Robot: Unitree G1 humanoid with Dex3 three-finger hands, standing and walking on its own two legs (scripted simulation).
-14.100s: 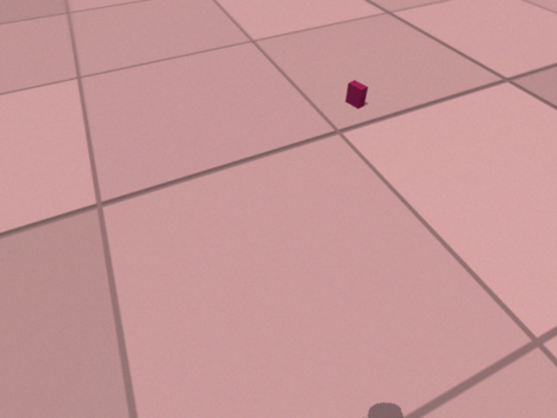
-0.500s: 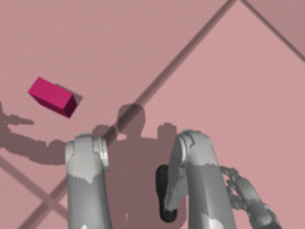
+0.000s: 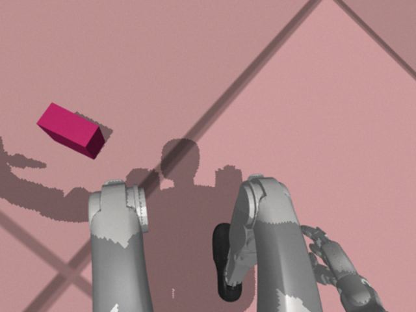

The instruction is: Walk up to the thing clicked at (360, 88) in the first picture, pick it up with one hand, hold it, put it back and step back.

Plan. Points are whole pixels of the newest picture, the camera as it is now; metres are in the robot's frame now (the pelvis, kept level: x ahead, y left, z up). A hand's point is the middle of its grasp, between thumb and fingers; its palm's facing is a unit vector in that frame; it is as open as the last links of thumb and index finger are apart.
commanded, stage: go down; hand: left
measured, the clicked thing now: (75, 133) +0.46 +0.29 -0.29
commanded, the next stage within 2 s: none
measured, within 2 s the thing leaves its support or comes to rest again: neither
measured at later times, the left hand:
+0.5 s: hand out of the picture +0.35 +0.49 +0.02, palm faces +0.38 -0.92 -0.01, open 17.6 cm
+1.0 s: hand out of the picture +0.34 +0.50 +0.02, palm faces +0.39 -0.92 -0.01, open 17.7 cm
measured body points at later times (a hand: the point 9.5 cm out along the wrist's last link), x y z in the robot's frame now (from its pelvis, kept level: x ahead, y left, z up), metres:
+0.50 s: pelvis +0.00 +0.00 +0.00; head +0.21 +0.12 +0.38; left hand +0.32 +0.54 +0.03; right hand +0.19 -0.26 -0.08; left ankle +0.09 +0.12 -0.32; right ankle +0.11 -0.13 -0.32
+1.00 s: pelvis +0.00 +0.00 +0.00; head +0.21 +0.12 +0.38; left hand +0.32 +0.54 +0.02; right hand +0.18 -0.26 -0.08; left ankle +0.09 +0.12 -0.32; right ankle +0.11 -0.13 -0.32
